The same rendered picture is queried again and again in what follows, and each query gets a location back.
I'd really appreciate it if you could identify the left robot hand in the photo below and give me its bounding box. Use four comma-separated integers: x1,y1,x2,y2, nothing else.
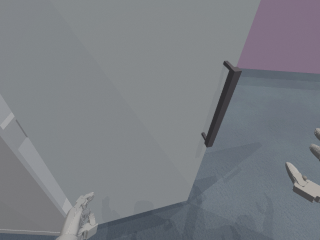
59,192,98,240

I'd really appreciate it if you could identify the right robot hand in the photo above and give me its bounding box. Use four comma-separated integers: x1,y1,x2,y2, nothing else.
285,128,320,203

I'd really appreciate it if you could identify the fridge door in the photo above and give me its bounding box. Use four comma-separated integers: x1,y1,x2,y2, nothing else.
0,0,261,225

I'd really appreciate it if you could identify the handle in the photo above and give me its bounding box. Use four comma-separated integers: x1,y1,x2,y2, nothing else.
201,60,242,148

